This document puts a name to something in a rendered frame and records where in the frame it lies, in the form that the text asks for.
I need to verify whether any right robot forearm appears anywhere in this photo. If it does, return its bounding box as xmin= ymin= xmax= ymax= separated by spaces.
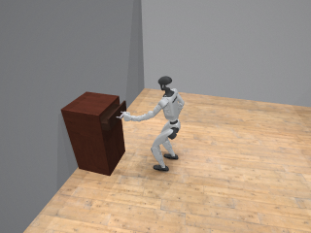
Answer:
xmin=178 ymin=107 xmax=184 ymax=115

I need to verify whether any left robot foot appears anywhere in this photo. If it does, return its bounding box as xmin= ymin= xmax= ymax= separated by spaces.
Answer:
xmin=153 ymin=165 xmax=169 ymax=172

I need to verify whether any robot right thigh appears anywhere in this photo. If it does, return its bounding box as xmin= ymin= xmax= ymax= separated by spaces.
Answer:
xmin=160 ymin=120 xmax=170 ymax=141

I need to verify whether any cabinet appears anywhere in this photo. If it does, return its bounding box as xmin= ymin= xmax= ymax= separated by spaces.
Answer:
xmin=60 ymin=91 xmax=125 ymax=177

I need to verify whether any right robot upper arm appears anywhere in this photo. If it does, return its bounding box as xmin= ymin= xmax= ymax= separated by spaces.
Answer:
xmin=171 ymin=88 xmax=185 ymax=108

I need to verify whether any left robot upper arm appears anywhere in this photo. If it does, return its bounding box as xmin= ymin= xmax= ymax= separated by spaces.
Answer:
xmin=148 ymin=98 xmax=169 ymax=118

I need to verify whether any left robot hand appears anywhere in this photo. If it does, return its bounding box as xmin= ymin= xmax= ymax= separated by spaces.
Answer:
xmin=123 ymin=112 xmax=131 ymax=121

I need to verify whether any drawer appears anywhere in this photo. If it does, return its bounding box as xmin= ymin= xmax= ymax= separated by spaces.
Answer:
xmin=100 ymin=100 xmax=127 ymax=131

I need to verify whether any left robot forearm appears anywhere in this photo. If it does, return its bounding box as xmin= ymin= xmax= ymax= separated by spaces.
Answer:
xmin=130 ymin=113 xmax=153 ymax=122

